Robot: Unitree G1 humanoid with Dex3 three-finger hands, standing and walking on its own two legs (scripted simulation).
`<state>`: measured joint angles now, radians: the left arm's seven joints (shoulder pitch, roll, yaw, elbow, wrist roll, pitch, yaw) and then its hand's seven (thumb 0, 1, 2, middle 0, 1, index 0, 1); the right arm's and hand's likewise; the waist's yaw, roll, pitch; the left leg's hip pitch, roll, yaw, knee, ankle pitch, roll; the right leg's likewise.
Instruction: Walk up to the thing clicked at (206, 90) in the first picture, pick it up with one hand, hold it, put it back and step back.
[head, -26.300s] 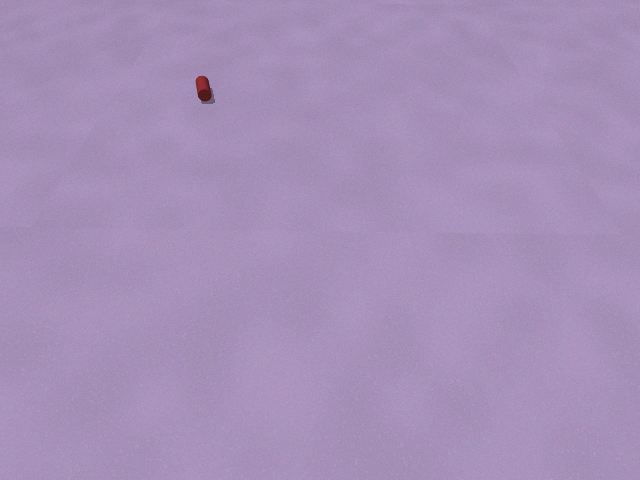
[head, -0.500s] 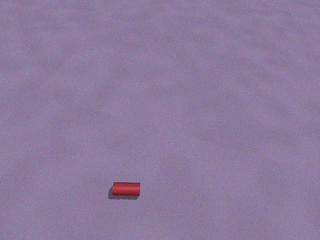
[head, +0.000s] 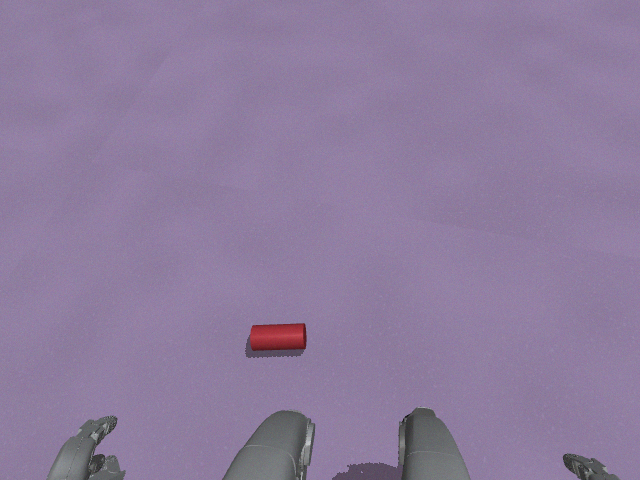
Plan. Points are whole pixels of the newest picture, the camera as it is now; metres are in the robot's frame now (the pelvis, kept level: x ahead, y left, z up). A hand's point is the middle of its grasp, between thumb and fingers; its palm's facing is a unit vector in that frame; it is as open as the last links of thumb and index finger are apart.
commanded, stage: walk up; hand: left
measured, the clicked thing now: (279, 336) +0.47 +0.22 -0.70
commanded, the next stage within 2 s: none
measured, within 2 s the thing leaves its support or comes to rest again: neither
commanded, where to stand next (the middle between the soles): +0.08 -0.01 m, yaw -3 degrees
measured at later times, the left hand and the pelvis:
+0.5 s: hand out of the picture -0.01 +0.30 -0.13, palm faces -0.02 -0.91 -0.42, open 7.4 cm; pelvis -0.03 +0.02 +0.01, yaw +2 degrees
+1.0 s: hand out of the picture +0.06 +0.30 -0.14, palm faces -0.06 -0.93 -0.35, open 7.4 cm; pelvis -0.03 +0.03 +0.02, yaw -3 degrees
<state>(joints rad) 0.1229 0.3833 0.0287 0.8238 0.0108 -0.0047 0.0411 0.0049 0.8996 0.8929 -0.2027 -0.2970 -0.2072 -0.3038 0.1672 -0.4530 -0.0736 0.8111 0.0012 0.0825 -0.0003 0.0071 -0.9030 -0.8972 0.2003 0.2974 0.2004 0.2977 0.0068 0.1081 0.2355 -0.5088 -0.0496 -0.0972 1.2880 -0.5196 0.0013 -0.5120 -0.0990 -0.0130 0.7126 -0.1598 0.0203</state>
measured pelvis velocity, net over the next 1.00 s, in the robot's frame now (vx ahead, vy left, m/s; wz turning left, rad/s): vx -0.03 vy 0.03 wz -0.05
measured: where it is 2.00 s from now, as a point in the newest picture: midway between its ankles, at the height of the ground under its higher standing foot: outside the picture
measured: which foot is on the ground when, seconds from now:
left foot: up 0.00-0.12, down 0.14-0.52, up 0.54-0.80, down 0.82-1.00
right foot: down 0.00-0.16, up 0.18-0.44, down 0.46-0.86, up 0.88-1.00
